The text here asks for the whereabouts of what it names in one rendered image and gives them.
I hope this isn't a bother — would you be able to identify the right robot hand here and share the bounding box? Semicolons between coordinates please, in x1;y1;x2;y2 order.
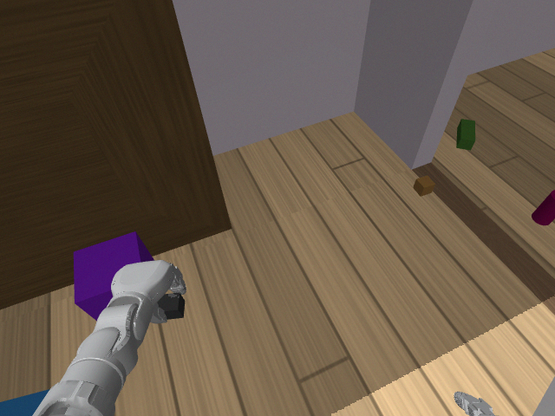
454;392;496;416

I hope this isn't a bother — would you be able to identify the left robot arm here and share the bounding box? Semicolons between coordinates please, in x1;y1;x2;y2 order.
32;291;153;416

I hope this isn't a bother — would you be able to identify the left robot hand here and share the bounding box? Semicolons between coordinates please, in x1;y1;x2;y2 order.
111;260;186;323

